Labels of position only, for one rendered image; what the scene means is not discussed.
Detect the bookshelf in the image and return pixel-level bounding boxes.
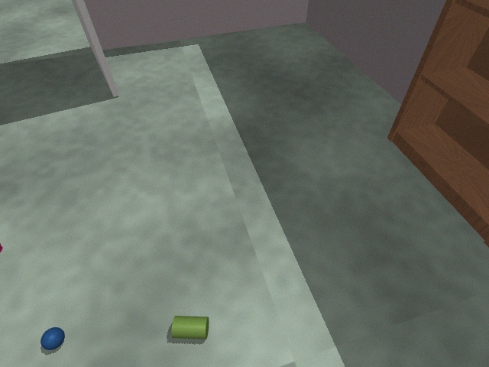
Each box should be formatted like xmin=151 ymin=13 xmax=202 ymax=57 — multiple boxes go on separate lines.
xmin=387 ymin=0 xmax=489 ymax=248

